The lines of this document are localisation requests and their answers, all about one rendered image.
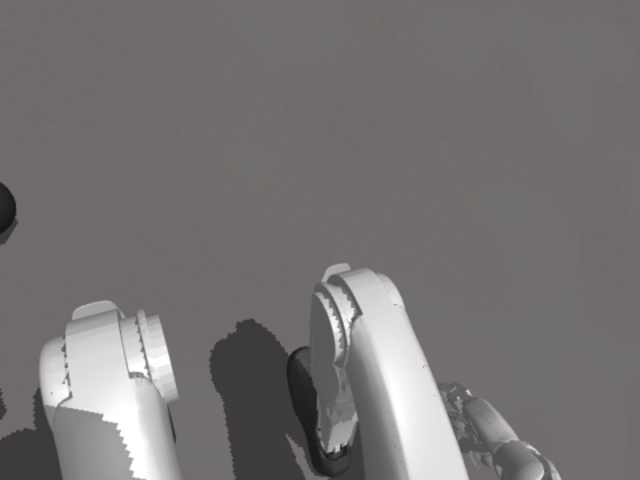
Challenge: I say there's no right robot arm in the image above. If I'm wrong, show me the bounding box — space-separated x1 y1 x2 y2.
492 441 562 480

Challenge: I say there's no right robot foot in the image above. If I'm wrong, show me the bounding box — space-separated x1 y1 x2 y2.
287 346 351 477

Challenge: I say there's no right robot hand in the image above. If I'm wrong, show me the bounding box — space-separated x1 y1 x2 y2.
435 381 520 471

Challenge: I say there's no ball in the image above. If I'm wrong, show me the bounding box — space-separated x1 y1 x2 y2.
0 182 16 234

